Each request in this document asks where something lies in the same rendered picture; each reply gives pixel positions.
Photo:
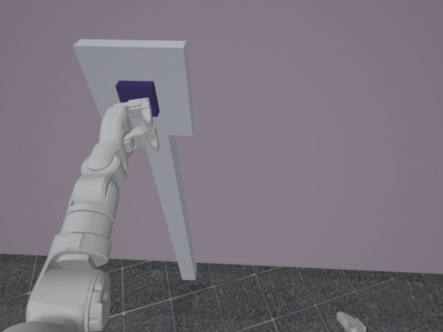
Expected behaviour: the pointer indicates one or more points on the button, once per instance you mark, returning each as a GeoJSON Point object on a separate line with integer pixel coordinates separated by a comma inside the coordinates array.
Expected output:
{"type": "Point", "coordinates": [131, 90]}

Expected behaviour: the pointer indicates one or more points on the robot left hand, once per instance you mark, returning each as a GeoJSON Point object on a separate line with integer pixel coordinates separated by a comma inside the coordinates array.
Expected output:
{"type": "Point", "coordinates": [117, 127]}

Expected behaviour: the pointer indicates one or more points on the left robot upper arm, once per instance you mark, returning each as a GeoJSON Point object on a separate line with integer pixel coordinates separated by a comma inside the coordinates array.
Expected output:
{"type": "Point", "coordinates": [69, 300]}

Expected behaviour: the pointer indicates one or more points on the panel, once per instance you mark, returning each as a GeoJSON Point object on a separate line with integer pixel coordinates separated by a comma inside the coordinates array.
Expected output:
{"type": "Point", "coordinates": [104, 62]}

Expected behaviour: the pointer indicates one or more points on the robot left forearm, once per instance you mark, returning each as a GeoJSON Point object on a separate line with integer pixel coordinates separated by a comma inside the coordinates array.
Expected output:
{"type": "Point", "coordinates": [84, 240]}

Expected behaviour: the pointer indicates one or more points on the robot right hand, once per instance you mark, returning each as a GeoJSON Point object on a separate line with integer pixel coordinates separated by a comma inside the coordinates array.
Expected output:
{"type": "Point", "coordinates": [350, 324]}

